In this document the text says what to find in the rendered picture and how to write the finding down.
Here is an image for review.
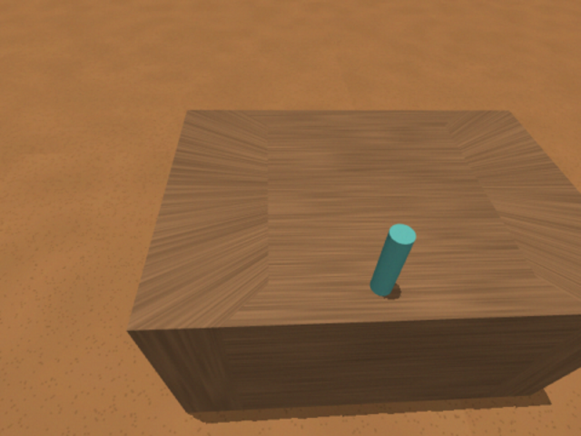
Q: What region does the can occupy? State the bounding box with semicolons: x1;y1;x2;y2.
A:
370;224;416;296

